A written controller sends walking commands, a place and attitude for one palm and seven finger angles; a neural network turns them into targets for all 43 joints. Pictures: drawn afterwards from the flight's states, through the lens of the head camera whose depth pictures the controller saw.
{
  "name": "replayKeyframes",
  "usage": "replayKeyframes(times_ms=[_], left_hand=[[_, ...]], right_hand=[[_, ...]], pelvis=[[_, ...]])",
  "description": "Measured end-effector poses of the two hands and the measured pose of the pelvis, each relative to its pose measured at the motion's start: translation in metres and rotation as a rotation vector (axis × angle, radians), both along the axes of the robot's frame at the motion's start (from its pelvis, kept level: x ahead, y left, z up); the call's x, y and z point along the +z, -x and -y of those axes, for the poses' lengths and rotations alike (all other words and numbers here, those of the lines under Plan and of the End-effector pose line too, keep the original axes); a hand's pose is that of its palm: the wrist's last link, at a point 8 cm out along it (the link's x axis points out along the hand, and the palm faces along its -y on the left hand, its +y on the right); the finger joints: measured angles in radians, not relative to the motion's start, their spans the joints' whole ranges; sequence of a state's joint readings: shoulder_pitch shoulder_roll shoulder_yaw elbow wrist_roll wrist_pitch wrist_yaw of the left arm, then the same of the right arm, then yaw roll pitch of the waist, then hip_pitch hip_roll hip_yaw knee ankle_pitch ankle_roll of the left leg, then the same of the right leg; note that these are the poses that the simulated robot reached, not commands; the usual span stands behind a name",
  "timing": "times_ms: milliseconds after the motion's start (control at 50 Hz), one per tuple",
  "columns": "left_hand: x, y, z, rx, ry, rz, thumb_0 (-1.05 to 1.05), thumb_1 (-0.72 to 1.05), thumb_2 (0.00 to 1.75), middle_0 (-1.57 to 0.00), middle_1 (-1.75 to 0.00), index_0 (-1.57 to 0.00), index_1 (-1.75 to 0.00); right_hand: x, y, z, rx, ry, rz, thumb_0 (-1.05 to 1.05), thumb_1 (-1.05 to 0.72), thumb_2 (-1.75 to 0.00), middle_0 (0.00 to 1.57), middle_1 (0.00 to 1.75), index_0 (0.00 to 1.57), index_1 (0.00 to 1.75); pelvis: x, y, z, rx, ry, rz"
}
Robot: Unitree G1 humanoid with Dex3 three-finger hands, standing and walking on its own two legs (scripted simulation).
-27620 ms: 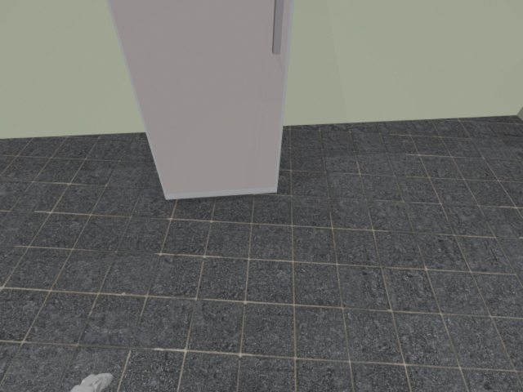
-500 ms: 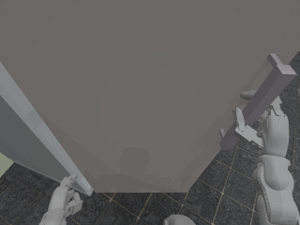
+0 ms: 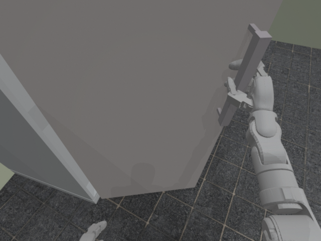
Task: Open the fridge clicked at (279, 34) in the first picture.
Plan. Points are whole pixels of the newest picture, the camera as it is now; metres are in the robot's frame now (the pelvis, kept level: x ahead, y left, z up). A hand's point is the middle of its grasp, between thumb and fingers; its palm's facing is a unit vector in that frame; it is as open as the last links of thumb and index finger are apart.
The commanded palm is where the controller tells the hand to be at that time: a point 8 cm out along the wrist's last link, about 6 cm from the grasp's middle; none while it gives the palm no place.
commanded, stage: stop walking and hold the door back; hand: right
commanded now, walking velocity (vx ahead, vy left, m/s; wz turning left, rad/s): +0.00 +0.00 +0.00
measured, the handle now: (235, 83) +0.45 -0.17 +0.16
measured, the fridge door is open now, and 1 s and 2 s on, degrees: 64 64 63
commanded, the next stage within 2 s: loosen the grip on the handle in 0.66 s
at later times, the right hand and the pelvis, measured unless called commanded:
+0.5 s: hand (234, 98) +0.39 -0.15 +0.16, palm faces +0.07 +0.99 -0.11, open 6.0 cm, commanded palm +0.37 -0.20 +0.15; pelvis +0.02 -0.03 +0.00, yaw +3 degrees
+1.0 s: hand (237, 92) +0.40 -0.16 +0.17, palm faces +0.10 +0.99 -0.06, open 9.4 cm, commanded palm +0.36 -0.21 +0.16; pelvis +0.00 -0.01 +0.00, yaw +3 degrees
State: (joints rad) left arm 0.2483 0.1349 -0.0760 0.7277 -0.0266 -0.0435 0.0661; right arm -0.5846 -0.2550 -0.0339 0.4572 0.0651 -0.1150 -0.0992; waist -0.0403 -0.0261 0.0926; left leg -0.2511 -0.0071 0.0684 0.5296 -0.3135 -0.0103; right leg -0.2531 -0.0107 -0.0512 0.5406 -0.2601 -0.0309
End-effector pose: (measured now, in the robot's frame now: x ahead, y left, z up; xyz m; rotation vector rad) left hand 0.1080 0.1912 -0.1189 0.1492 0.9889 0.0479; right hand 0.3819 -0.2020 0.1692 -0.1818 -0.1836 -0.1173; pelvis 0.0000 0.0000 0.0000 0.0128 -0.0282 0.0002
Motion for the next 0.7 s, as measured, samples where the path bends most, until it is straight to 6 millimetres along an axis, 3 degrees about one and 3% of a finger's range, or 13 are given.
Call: replayKeyframes(times_ms=[100, 220, 300, 420, 580, 700], left_hand=[[-0.005, 0.002, -0.027, 0.067, -0.025, 0.008, 0.01, 0.9, 0.9, -0.2, -0.31, -0.21, -0.3], [0.019, -0.006, -0.065, 0.112, -0.155, 0.063, 0.01, 0.9, 0.9, -0.2, -0.3, -0.21, -0.3], [0.033, -0.017, -0.075, 0.147, -0.22, 0.119, 0.01, 0.91, 0.9, -0.2, -0.3, -0.2, -0.3], [0.046, -0.037, -0.053, 0.139, -0.194, 0.182, 0.01, 0.91, 0.9, -0.19, -0.3, -0.2, -0.3], [0.038, -0.058, -0.005, 0.063, -0.085, 0.196, 0.01, 0.91, 0.9, -0.2, -0.3, -0.2, -0.3], [0.031, -0.059, 0.011, 0.027, -0.049, 0.174, 0.01, 0.9, 0.9, -0.2, -0.3, -0.21, -0.3]], right_hand=[[0.0, -0.004, -0.002, -0.021, 0.018, -0.005, -0.03, -0.65, -0.8, 0.46, 1.4, 0.32, 1.4], [-0.002, -0.005, -0.001, 0.003, -0.025, 0.011, -0.01, -0.67, -0.8, 0.46, 1.4, 0.33, 1.4], [-0.004, -0.003, 0.001, 0.039, -0.049, 0.045, -0.01, -0.67, -0.79, 0.46, 1.4, 0.34, 1.4], [-0.006, 0.007, 0.003, 0.073, -0.057, 0.068, 0.0, -0.68, -0.77, 0.46, 1.4, 0.34, 1.4], [-0.006, 0.018, 0.004, 0.073, -0.054, 0.071, 0.0, -0.68, -0.76, 0.46, 1.4, 0.34, 1.4], [-0.005, 0.018, 0.004, 0.065, -0.038, 0.05, -0.02, -0.67, -0.78, 0.46, 1.4, 0.33, 1.4]], pelvis=[[-0.002, 0.0, -0.004, 0.002, -0.01, 0.006], [0.003, -0.005, 0.003, 0.004, 0.014, 0.01], [0.0, -0.01, 0.014, 0.014, 0.008, 0.02], [0.003, -0.015, 0.023, 0.043, 0.0, 0.0], [0.005, -0.017, 0.028, 0.047, -0.003, -0.01], [0.006, -0.016, 0.029, 0.041, -0.004, -0.014]])
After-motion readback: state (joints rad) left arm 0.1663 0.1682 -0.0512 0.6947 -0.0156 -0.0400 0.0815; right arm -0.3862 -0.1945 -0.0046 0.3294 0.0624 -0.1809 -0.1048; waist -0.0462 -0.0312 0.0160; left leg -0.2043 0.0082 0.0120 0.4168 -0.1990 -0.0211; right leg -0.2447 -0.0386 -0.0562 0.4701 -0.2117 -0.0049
